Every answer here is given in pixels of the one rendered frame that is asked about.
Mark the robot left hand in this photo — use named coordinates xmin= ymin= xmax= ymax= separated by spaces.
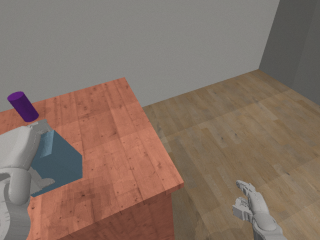
xmin=0 ymin=119 xmax=55 ymax=195

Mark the right robot forearm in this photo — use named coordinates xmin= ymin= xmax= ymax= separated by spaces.
xmin=252 ymin=213 xmax=287 ymax=240

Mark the robot right hand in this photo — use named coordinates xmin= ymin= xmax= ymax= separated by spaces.
xmin=232 ymin=180 xmax=270 ymax=223

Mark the sponge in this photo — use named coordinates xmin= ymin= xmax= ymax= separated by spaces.
xmin=30 ymin=130 xmax=83 ymax=197

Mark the table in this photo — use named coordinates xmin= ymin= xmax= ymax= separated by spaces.
xmin=0 ymin=77 xmax=184 ymax=240

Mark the left robot forearm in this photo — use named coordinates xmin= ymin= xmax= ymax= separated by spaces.
xmin=0 ymin=167 xmax=32 ymax=240

